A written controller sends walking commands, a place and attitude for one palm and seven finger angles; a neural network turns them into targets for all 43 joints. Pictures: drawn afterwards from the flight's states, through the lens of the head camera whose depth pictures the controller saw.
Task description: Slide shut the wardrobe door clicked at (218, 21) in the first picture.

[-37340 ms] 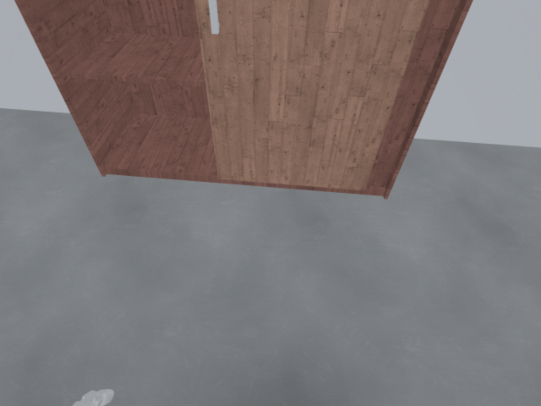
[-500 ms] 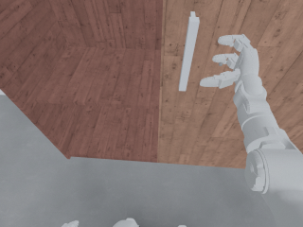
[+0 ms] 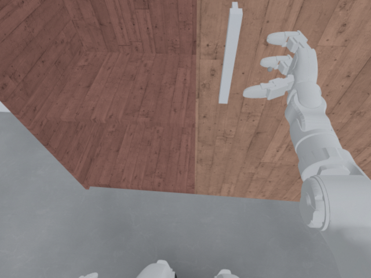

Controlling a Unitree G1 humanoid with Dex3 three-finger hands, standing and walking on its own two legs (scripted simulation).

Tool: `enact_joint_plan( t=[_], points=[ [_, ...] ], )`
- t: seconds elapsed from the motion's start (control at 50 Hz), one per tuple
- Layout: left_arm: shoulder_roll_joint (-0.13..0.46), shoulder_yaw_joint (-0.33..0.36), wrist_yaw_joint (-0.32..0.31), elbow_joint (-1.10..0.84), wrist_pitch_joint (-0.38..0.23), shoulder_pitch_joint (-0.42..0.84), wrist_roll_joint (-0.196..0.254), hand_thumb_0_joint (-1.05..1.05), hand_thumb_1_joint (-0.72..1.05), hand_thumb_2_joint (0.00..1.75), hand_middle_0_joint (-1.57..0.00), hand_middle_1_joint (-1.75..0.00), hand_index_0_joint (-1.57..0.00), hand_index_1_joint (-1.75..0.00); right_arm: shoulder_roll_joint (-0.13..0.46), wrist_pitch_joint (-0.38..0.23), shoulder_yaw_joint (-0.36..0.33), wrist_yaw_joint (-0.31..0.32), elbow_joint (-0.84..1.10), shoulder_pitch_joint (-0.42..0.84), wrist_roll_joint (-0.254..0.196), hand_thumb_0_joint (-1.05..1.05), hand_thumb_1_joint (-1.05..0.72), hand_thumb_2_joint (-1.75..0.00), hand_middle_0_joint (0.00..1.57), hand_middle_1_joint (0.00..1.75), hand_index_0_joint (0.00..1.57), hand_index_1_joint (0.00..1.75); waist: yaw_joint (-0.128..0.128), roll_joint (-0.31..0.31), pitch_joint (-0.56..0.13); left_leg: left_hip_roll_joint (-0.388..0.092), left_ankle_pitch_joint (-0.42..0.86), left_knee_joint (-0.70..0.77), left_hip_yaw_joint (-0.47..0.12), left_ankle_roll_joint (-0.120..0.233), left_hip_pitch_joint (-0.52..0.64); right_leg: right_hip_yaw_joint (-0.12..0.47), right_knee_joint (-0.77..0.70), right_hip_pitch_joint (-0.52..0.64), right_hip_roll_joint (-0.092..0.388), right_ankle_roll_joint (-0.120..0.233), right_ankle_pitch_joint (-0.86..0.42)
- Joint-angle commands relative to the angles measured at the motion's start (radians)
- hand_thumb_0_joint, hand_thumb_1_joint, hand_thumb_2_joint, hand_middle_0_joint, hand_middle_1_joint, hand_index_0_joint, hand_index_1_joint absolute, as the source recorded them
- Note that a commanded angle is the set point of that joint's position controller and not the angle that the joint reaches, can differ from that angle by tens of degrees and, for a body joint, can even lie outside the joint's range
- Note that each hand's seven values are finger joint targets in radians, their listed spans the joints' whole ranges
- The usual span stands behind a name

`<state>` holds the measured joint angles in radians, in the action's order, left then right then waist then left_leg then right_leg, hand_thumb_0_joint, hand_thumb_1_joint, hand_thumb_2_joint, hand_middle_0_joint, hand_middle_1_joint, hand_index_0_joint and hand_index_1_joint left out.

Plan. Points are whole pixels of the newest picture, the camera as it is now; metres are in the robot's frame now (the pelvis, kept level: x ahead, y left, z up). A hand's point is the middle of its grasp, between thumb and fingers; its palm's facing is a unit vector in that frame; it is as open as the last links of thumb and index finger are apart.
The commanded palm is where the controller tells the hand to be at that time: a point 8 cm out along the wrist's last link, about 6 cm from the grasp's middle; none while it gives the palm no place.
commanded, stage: move the hooked fingers beside the handle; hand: right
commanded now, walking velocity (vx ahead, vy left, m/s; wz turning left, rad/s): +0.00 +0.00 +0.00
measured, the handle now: (228, 58) +0.55 -0.01 +0.17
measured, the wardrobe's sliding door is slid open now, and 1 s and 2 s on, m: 0.61 0.61 0.59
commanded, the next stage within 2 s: feel for the door with the fingertips in 0.48 s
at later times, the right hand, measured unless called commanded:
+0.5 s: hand (270, 69) +0.51 -0.10 +0.18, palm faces -0.02 +1.00 -0.03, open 13.7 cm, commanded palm +0.50 -0.13 +0.15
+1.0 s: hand (267, 70) +0.51 -0.09 +0.18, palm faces +0.02 +1.00 -0.02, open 13.8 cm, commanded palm +0.50 -0.09 +0.15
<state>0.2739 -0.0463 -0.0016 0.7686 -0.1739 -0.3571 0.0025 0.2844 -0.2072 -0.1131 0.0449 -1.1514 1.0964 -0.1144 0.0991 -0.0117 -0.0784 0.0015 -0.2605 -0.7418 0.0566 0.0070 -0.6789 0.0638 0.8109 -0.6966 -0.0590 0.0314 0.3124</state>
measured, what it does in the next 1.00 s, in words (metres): stands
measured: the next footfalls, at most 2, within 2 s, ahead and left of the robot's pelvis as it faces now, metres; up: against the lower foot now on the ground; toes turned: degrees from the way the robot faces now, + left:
none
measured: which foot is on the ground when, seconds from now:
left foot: down 0.00-1.00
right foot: down 0.00-1.00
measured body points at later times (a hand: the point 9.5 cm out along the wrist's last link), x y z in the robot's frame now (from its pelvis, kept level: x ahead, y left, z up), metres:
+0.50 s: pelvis +0.01 +0.00 +0.00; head +0.06 -0.01 +0.45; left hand +0.05 +0.26 -0.11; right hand +0.50 -0.15 +0.18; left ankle +0.06 +0.12 -0.70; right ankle +0.05 -0.09 -0.70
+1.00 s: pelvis +0.02 +0.00 +0.01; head +0.07 +0.00 +0.45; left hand +0.09 +0.26 -0.11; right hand +0.50 -0.15 +0.18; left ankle +0.06 +0.12 -0.70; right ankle +0.05 -0.09 -0.70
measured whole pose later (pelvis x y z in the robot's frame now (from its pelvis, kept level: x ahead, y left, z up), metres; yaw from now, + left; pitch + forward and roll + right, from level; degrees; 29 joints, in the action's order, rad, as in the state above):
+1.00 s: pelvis +0.02 +0.00 +0.01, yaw -1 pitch +10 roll +2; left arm 0.26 -0.02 0.02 0.78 -0.18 -0.34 0.01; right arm 0.22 -0.23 -0.06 0.07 -1.07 1.01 -0.15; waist 0.06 -0.02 -0.08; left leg 0.01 -0.29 -0.72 0.07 0.01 -0.60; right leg 0.08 0.79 -0.62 -0.06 0.03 0.33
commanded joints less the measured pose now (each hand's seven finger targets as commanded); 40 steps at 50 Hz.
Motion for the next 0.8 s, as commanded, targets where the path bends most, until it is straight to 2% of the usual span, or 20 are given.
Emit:
enact_joint_plan(
  t=[0.0,0.04,0.06,0.1,0.14,0.18,0.22,0.26,0.3,0.34,0.38,0.46,0.48,0.56,0.6,0.64,0.7,0.74,0.76,0.78],
  points=[
    [0.164,0.055,-0.015,-0.075,-0.034,-0.075,0.000,0.00,0.90,0.90,-0.20,-0.30,-0.20,-0.30,-0.024,0.001,0.051,-0.031,0.131,0.534,0.016,0.00,0.50,-0.30,0.30,1.20,0.30,1.20,0.138,-0.013,-0.202,0.027,-0.176,0.136,-0.038,0.018,-0.031,0.064,-0.188,0.193,0.041,-0.021,0.307],
    [0.166,0.057,-0.014,-0.074,-0.034,-0.077,-0.001,0.00,0.90,0.90,-0.20,-0.30,-0.20,-0.30,-0.003,-0.001,0.040,-0.032,0.128,0.538,0.020,0.00,0.50,-0.30,0.30,1.20,0.30,1.20,0.131,-0.009,-0.206,0.027,-0.170,0.135,-0.040,0.020,-0.018,0.064,-0.186,0.186,0.038,-0.020,0.297],
    [0.164,0.056,-0.013,-0.077,-0.034,-0.078,0.000,0.00,0.90,0.90,-0.20,-0.30,-0.20,-0.30,-0.018,-0.005,0.047,-0.032,0.146,0.553,0.013,0.00,0.50,-0.30,0.30,1.20,0.30,1.20,0.139,-0.016,-0.216,0.028,-0.163,0.135,-0.038,0.019,-0.020,0.064,-0.184,0.200,0.040,-0.019,0.285],
    [0.163,0.057,-0.012,-0.078,-0.031,-0.079,-0.001,0.00,0.90,0.90,-0.20,-0.30,-0.20,-0.30,0.006,-0.004,0.029,-0.037,0.124,0.532,0.015,0.00,0.50,-0.30,0.30,1.20,0.30,1.20,0.130,0.013,-0.217,0.028,-0.176,0.137,-0.041,0.017,-0.006,0.059,-0.179,0.179,0.038,-0.019,0.292],
    [0.164,0.060,-0.009,-0.079,-0.033,-0.075,-0.001,0.00,0.90,0.90,-0.20,-0.30,-0.20,-0.30,0.007,-0.012,0.032,-0.039,0.147,0.549,0.018,0.00,0.50,-0.30,0.30,1.20,0.30,1.20,0.129,-0.014,-0.230,0.027,-0.164,0.135,-0.044,0.020,-0.005,0.059,-0.176,0.197,0.037,-0.018,0.278],
    [0.158,0.061,-0.005,-0.080,-0.034,-0.077,-0.002,0.00,0.90,0.90,-0.20,-0.30,-0.20,-0.30,-0.003,-0.020,0.031,-0.041,0.150,0.539,0.009,0.00,0.50,-0.30,0.30,1.20,0.30,1.20,0.122,-0.008,-0.242,0.029,-0.154,0.133,-0.038,0.019,0.002,0.060,-0.177,0.210,0.038,-0.019,0.265],
    [0.160,0.059,-0.004,-0.081,-0.036,-0.075,-0.001,0.00,0.90,0.90,-0.20,-0.30,-0.20,-0.30,-0.012,-0.020,0.037,-0.045,0.146,0.535,0.006,0.00,0.50,-0.30,0.30,1.20,0.30,1.20,0.124,-0.011,-0.216,0.031,-0.160,0.131,-0.035,0.019,-0.011,0.065,-0.186,0.207,0.041,-0.021,0.284],
    [0.162,0.060,-0.003,-0.082,-0.034,-0.073,0.001,0.00,0.90,0.90,-0.20,-0.30,-0.20,-0.30,0.005,-0.023,0.024,-0.046,0.147,0.527,0.002,0.00,0.50,-0.30,0.30,1.20,0.30,1.20,0.121,0.009,-0.216,0.030,-0.161,0.140,-0.042,0.018,0.008,0.055,-0.178,0.192,0.037,-0.017,0.271],
    [0.157,0.061,0.000,-0.085,-0.034,-0.075,0.001,0.00,0.90,0.90,-0.20,-0.30,-0.20,-0.30,0.009,-0.028,0.021,-0.052,0.162,0.517,0.002,0.00,0.50,-0.30,0.30,1.20,0.30,1.20,0.110,-0.008,-0.240,0.030,-0.146,0.137,-0.041,0.019,0.030,0.050,-0.179,0.202,0.036,-0.019,0.246],
    [0.160,0.062,0.000,-0.084,-0.031,-0.074,0.004,0.00,0.90,0.90,-0.20,-0.30,-0.20,-0.30,0.030,-0.029,0.007,-0.053,0.146,0.502,0.004,0.00,0.50,-0.30,0.30,1.20,0.30,1.20,0.105,0.021,-0.221,0.031,-0.155,0.142,-0.044,0.019,0.037,0.051,-0.179,0.187,0.036,-0.016,0.252],
    [0.154,0.063,0.001,-0.088,-0.031,-0.067,0.006,0.00,0.90,0.90,-0.20,-0.30,-0.20,-0.30,0.019,-0.035,0.012,-0.059,0.170,0.493,-0.002,0.00,0.50,-0.30,0.30,1.20,0.30,1.20,0.100,-0.009,-0.232,0.031,-0.150,0.145,-0.048,0.019,0.048,0.042,-0.177,0.198,0.035,-0.018,0.239],
    [0.155,0.062,-0.001,-0.090,-0.024,-0.071,0.009,0.00,0.90,0.90,-0.20,-0.30,-0.20,-0.30,0.045,-0.030,-0.010,-0.063,0.156,0.470,-0.005,0.00,0.50,-0.30,0.30,1.20,0.30,1.20,0.098,0.032,-0.209,0.033,-0.145,0.152,-0.049,0.017,0.068,0.036,-0.180,0.176,0.036,-0.014,0.221],
    [0.151,0.063,-0.001,-0.092,-0.024,-0.063,0.011,0.00,0.90,0.90,-0.20,-0.30,-0.20,-0.30,0.028,-0.029,0.000,-0.065,0.164,0.463,-0.006,0.00,0.50,-0.30,0.30,1.20,0.30,1.20,0.096,0.012,-0.209,0.033,-0.142,0.156,-0.051,0.017,0.064,0.030,-0.177,0.185,0.034,-0.014,0.217],
    [0.151,0.064,-0.001,-0.091,-0.022,-0.064,0.013,0.00,0.90,0.90,-0.20,-0.30,-0.20,-0.30,0.029,-0.024,-0.003,-0.064,0.165,0.456,-0.005,0.00,0.50,-0.30,0.30,1.20,0.30,1.20,0.096,0.021,-0.200,0.035,-0.127,0.154,-0.047,0.018,0.064,0.036,-0.179,0.196,0.037,-0.015,0.201],
    [0.144,0.064,0.000,-0.092,-0.025,-0.058,0.012,0.00,0.90,0.90,-0.20,-0.30,-0.20,-0.30,-0.033,-0.025,0.037,-0.062,0.187,0.467,-0.010,0.00,0.50,-0.30,0.30,1.20,0.30,1.20,0.105,0.006,-0.205,0.035,-0.121,0.155,-0.044,0.017,0.054,0.036,-0.181,0.222,0.038,-0.016,0.201],
    [0.147,0.067,0.001,-0.089,-0.026,-0.053,0.012,0.00,0.90,0.90,-0.20,-0.30,-0.20,-0.30,-0.046,-0.024,0.045,-0.055,0.180,0.450,-0.007,0.00,0.50,-0.30,0.30,1.20,0.30,1.20,0.102,0.026,-0.208,0.035,-0.111,0.155,-0.044,0.018,0.059,0.037,-0.175,0.227,0.036,-0.014,0.186],
    [0.143,0.065,0.002,-0.082,-0.029,-0.051,0.013,0.00,0.90,0.90,-0.20,-0.30,-0.20,-0.30,-0.082,-0.020,0.069,-0.048,0.187,0.463,-0.011,0.00,0.50,-0.30,0.30,1.20,0.30,1.20,0.111,-0.002,-0.185,0.036,-0.116,0.154,-0.041,0.019,0.034,0.042,-0.182,0.235,0.037,-0.019,0.208],
    [0.147,0.068,0.002,-0.078,-0.030,-0.052,0.011,0.00,0.90,0.90,-0.20,-0.30,-0.20,-0.30,-0.070,-0.023,0.066,-0.042,0.198,0.468,-0.005,0.00,0.50,-0.30,0.30,1.20,0.30,1.20,0.104,0.010,-0.210,0.035,-0.101,0.152,-0.042,0.021,0.054,0.042,-0.176,0.242,0.035,-0.018,0.178],
    [0.142,0.067,0.004,-0.079,-0.032,-0.052,0.010,0.00,0.90,0.90,-0.20,-0.30,-0.20,-0.30,-0.106,-0.026,0.088,-0.041,0.217,0.480,-0.009,0.00,0.50,-0.30,0.30,1.20,0.30,1.20,0.114,0.001,-0.225,0.037,-0.087,0.149,-0.037,0.020,0.049,0.042,-0.176,0.264,0.036,-0.019,0.159],
    [0.139,0.069,0.004,-0.077,-0.033,-0.052,0.011,0.00,0.90,0.90,-0.20,-0.30,-0.20,-0.30,-0.120,-0.023,0.094,-0.042,0.204,0.461,-0.010,0.00,0.50,-0.30,0.30,1.20,0.30,1.20,0.108,0.006,-0.222,0.038,-0.083,0.150,-0.038,0.020,0.050,0.040,-0.172,0.265,0.035,-0.020,0.152]
  ],
)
